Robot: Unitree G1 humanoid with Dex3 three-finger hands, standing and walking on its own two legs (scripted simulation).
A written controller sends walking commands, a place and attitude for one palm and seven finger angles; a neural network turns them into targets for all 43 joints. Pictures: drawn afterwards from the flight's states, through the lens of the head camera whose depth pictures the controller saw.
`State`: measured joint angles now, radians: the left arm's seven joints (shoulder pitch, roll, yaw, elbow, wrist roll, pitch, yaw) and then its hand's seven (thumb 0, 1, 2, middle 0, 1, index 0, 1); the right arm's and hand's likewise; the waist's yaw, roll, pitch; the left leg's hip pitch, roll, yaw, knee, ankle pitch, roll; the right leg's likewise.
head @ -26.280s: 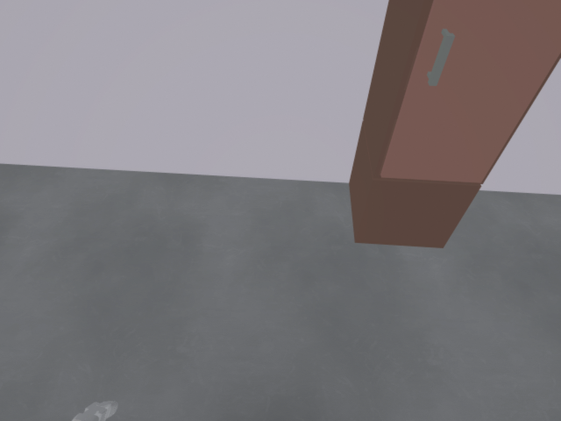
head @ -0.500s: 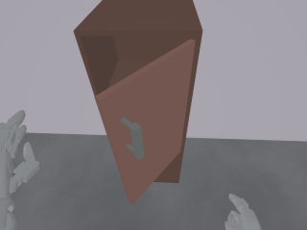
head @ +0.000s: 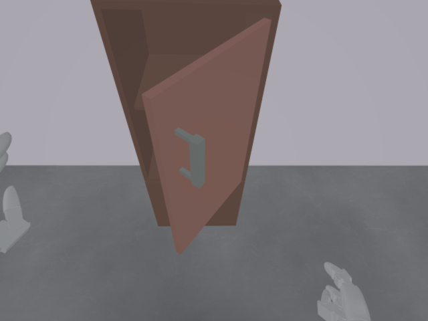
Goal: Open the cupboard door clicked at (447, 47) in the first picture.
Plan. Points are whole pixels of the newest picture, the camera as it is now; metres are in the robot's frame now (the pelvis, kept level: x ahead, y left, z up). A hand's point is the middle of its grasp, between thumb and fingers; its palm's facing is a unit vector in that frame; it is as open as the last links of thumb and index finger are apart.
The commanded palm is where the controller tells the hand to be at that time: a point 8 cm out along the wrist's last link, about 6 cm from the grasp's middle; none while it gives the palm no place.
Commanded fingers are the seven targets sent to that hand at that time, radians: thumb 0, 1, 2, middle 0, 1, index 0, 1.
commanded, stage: step back with the hand held close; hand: left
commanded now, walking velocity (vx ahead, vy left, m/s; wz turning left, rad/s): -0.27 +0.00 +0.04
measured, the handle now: (189, 158) +0.38 +0.08 +0.10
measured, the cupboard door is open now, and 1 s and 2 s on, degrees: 52 52 52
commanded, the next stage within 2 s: stop stepping back and stand still in 0.56 s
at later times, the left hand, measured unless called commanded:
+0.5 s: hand out of the picture +0.12 +0.27 +0.18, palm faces +0.44 -0.77 -0.46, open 7.4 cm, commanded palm +0.05 +0.30 +0.18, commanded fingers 0.00 0.90 0.90 -0.20 -0.30 -0.20 -0.30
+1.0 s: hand out of the picture +0.01 +0.23 +0.16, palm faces +0.44 -0.78 -0.44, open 7.4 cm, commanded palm -0.06 +0.26 +0.18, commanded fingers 0.00 0.90 0.90 -0.20 -0.30 -0.20 -0.30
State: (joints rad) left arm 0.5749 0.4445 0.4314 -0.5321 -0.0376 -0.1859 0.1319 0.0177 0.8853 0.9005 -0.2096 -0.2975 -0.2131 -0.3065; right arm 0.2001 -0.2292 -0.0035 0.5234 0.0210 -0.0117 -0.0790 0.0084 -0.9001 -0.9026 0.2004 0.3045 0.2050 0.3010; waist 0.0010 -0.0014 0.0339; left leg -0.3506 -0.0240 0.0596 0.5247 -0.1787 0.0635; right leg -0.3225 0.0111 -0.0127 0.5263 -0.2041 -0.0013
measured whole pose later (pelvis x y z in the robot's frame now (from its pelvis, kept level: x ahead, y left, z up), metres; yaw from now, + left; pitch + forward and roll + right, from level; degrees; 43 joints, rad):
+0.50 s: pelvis -0.09 +0.00 +0.00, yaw +0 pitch +2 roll -4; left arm 0.55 0.45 0.49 -0.61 -0.05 -0.23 0.17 0.02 0.89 0.90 -0.21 -0.30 -0.21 -0.31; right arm 0.21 -0.15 0.00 0.62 -0.01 -0.13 -0.04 0.01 -0.90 -0.90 0.20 0.30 0.21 0.30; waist 0.00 -0.02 0.04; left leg -0.43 0.05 0.01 0.51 -0.12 0.03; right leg -0.41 0.05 0.00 0.96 -0.48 0.02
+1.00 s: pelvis -0.20 -0.04 +0.00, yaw +0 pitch +3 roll +1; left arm 0.54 0.38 0.40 -0.44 -0.05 -0.18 0.17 0.02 0.88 0.90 -0.21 -0.30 -0.21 -0.31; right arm 0.25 -0.28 -0.03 0.64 0.01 -0.06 -0.08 0.01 -0.90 -0.90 0.20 0.30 0.20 0.30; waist -0.02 -0.02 -0.06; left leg -0.23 -0.02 0.06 0.48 -0.31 0.02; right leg -0.23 0.00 -0.06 0.56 -0.37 -0.03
